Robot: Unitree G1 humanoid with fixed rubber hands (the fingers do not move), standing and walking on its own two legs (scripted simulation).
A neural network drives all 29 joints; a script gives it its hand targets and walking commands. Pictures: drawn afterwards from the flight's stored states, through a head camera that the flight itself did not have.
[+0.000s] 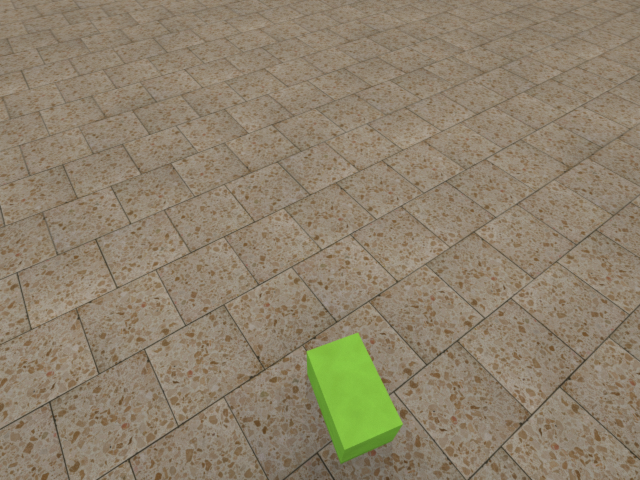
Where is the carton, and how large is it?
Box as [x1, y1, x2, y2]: [307, 333, 402, 463]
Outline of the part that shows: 358,333 307,351 307,374 340,463 392,440 402,424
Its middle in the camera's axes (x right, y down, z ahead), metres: +0.09 +0.47 +1.13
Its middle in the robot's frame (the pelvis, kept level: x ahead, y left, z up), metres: +0.43 -0.07 -0.69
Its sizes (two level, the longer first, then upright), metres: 0.276 0.166 0.182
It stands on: the floor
